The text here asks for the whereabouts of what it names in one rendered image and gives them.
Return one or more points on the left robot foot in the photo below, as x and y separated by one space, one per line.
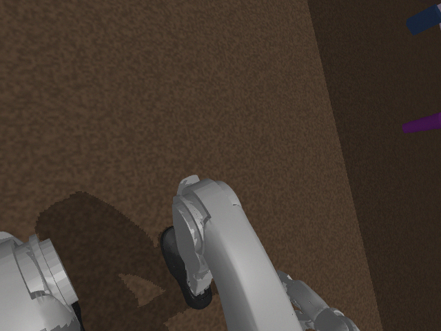
77 311

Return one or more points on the right robot hand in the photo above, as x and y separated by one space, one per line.
304 298

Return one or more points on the right robot foot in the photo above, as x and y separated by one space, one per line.
176 267

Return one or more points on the right robot arm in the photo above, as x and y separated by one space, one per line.
331 319

